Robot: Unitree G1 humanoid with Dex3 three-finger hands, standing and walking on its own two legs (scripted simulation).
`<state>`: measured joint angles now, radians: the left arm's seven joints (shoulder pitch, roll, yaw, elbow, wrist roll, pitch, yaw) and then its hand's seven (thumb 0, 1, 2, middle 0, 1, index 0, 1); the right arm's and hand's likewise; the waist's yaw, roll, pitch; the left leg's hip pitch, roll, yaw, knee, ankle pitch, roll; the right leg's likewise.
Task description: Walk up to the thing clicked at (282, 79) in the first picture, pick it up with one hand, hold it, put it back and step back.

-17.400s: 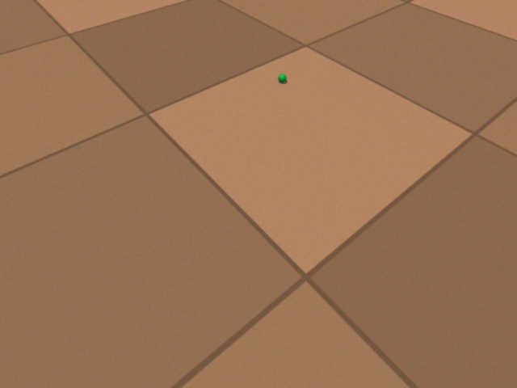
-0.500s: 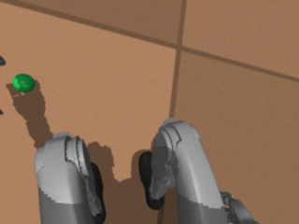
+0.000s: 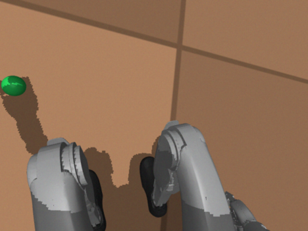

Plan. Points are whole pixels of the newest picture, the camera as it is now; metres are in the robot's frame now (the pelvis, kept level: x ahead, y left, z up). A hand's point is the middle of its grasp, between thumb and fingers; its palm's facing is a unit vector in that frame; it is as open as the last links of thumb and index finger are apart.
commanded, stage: rise first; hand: left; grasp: from above
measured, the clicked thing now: (14, 85) +0.47 +0.33 -0.29
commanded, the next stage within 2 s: none
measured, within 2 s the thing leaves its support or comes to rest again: neither
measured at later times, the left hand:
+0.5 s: hand out of the picture +0.43 +0.36 -0.20, palm faces -0.45 -0.12 -0.89, open 14.1 cm
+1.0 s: hand out of the picture +0.44 +0.37 -0.20, palm faces -0.44 -0.13 -0.89, open 14.1 cm
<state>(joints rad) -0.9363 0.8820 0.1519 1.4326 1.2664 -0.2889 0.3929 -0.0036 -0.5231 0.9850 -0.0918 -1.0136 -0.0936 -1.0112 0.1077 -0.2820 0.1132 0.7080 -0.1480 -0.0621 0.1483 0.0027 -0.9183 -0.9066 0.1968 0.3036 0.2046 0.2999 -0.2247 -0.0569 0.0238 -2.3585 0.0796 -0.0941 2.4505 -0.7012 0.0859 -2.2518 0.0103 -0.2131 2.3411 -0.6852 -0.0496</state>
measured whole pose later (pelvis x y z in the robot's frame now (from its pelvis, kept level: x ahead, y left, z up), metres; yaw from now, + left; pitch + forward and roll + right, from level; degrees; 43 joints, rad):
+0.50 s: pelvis +0.00 +0.00 -0.01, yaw -1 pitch +32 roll -11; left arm -0.96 0.93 0.16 1.48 1.28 -0.29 0.41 0.00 -0.53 0.99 -0.09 -1.02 -0.09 -1.02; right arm 0.13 -0.29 0.14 0.70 -0.16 -0.08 0.16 0.00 -0.92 -0.91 0.20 0.30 0.20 0.30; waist -0.25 -0.07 0.05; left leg -2.37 0.08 -0.11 2.47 -0.69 0.08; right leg -2.26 0.01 -0.23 2.35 -0.67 -0.05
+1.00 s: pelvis +0.00 +0.00 -0.01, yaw -1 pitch +32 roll -12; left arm -0.97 0.97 0.17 1.49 1.29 -0.31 0.40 0.00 -0.53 1.00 -0.09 -1.01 -0.09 -1.01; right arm 0.13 -0.30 0.16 0.69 -0.17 -0.09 0.17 0.00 -0.91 -0.90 0.20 0.30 0.20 0.30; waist -0.26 -0.07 0.05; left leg -2.37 0.08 -0.12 2.49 -0.70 0.09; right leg -2.25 0.01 -0.24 2.36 -0.67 -0.05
